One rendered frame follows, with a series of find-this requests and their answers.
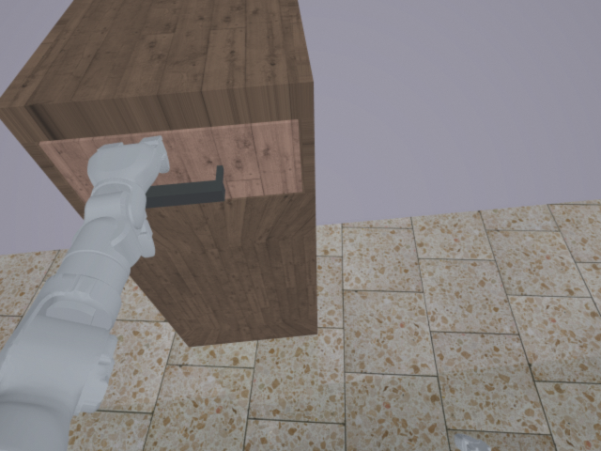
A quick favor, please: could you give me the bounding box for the robot left forearm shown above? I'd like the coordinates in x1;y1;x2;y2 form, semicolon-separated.
0;178;146;381

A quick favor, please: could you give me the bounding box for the robot left hand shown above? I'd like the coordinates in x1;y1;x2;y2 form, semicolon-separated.
87;135;170;257

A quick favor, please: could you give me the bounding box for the handle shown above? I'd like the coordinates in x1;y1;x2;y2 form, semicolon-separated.
146;165;225;209

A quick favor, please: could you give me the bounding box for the left robot upper arm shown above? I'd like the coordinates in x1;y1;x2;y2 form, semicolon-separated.
0;315;118;451

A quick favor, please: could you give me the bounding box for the drawer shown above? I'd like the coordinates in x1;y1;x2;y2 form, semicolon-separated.
39;119;302;204

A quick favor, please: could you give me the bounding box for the cabinet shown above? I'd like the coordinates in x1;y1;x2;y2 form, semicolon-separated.
0;0;317;347

